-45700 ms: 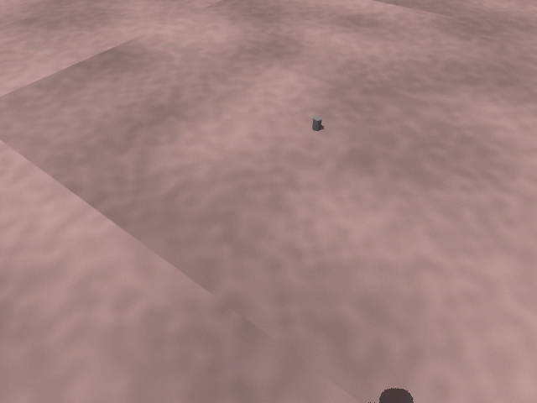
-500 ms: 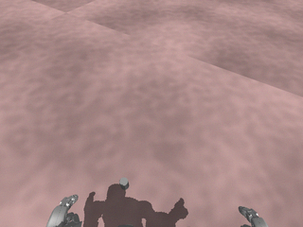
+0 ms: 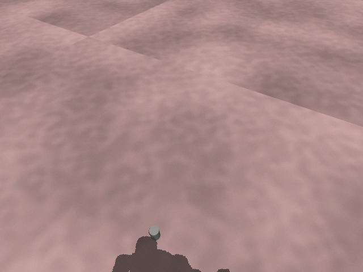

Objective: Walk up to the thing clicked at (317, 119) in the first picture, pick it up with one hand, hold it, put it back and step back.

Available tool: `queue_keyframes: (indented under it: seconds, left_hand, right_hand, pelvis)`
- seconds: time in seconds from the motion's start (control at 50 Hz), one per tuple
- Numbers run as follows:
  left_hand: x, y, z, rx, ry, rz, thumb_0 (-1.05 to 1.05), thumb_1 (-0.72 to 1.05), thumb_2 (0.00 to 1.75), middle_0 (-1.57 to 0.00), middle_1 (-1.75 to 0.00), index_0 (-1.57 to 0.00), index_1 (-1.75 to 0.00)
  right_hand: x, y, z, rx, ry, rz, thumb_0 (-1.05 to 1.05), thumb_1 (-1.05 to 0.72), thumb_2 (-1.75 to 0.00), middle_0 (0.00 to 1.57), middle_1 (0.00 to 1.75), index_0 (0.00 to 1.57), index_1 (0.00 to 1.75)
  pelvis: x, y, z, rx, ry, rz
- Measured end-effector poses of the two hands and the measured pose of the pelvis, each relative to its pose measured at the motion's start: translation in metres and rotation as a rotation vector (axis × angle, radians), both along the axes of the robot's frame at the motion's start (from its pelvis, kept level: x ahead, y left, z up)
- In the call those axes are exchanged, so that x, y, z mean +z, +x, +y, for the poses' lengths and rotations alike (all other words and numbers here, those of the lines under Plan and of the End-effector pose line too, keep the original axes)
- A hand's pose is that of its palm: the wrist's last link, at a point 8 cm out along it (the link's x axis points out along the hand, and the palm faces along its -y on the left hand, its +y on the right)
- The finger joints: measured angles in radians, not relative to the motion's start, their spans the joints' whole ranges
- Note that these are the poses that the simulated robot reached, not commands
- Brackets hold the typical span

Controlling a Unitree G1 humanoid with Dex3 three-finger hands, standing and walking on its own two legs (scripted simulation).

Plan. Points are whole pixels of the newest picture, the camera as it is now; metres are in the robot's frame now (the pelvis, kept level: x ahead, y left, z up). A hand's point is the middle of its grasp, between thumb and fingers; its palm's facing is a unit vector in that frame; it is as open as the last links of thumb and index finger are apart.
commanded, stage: stand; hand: left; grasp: from above
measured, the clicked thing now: (154, 233) +0.46 +0.19 -0.74
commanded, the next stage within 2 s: step back in 1.82 s
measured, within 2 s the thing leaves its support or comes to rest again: neither
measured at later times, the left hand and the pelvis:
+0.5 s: hand out of the picture +0.05 +0.23 -0.16, palm faces +0.03 -0.94 -0.33, open 7.4 cm; pelvis +0.00 -0.01 +0.00, yaw +0 degrees
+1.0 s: hand out of the picture +0.07 +0.23 -0.15, palm faces +0.02 -0.94 -0.33, open 7.4 cm; pelvis +0.00 -0.01 +0.01, yaw +0 degrees
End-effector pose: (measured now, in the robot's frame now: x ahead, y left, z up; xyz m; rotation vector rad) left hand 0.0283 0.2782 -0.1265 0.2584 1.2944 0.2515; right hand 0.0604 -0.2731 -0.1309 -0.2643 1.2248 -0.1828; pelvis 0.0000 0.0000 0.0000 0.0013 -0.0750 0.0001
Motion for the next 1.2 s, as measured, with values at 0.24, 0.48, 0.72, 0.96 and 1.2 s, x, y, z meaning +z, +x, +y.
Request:
queue_keyframes:
  seconds: [0.24,0.48,0.72,0.96,1.2]
  left_hand:
    - [0.007,0.009,0.001,-0.010,0.016,-0.022,0.01,0.90,0.90,-0.20,-0.30,-0.20,-0.30]
    - [0.007,0.016,-0.002,-0.021,0.008,-0.025,0.01,0.90,0.90,-0.20,-0.30,-0.20,-0.30]
    - [0.008,0.023,-0.002,-0.029,0.002,-0.027,0.01,0.90,0.90,-0.20,-0.30,-0.20,-0.30]
    - [0.010,0.030,0.000,-0.035,0.008,-0.034,0.01,0.90,0.90,-0.20,-0.30,-0.20,-0.30]
    - [0.011,0.035,0.001,-0.036,0.009,-0.032,0.01,0.90,0.90,-0.20,-0.30,-0.20,-0.30]
  right_hand:
    - [0.004,-0.006,-0.014,-0.007,-0.010,0.014,0.01,-0.91,-0.89,0.20,0.30,0.20,0.30]
    - [0.007,-0.012,-0.024,-0.009,-0.025,0.034,0.01,-0.91,-0.89,0.20,0.30,0.20,0.30]
    - [0.008,-0.007,-0.025,-0.003,-0.027,0.031,0.01,-0.91,-0.89,0.20,0.30,0.20,0.30]
    - [0.009,0.002,-0.026,0.001,-0.027,0.020,0.01,-0.91,-0.89,0.20,0.30,0.20,0.30]
    - [0.010,0.007,-0.029,0.005,-0.032,0.021,0.01,-0.91,-0.89,0.20,0.30,0.20,0.30]
  pelvis:
    - [0.003,-0.005,-0.006,0.003,-0.003,-0.006]
    - [0.004,-0.005,-0.010,0.001,-0.005,0.000]
    - [0.005,-0.003,-0.011,-0.003,-0.004,0.006]
    - [0.006,0.001,-0.011,-0.004,-0.003,0.013]
    - [0.006,0.005,-0.011,-0.004,-0.001,0.021]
